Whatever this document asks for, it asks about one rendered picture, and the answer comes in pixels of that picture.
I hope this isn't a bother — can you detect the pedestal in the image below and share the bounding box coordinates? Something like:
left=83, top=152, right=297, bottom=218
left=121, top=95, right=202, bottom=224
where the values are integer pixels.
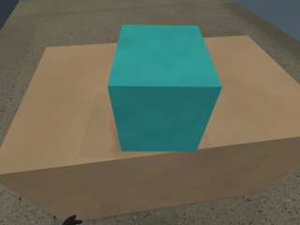
left=0, top=35, right=300, bottom=221

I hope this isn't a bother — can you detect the carton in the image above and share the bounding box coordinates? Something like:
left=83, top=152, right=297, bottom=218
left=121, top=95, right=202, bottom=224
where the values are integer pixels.
left=107, top=24, right=222, bottom=152

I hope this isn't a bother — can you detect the robot left hand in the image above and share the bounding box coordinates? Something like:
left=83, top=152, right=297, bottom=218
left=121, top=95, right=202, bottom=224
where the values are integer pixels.
left=62, top=215, right=83, bottom=225

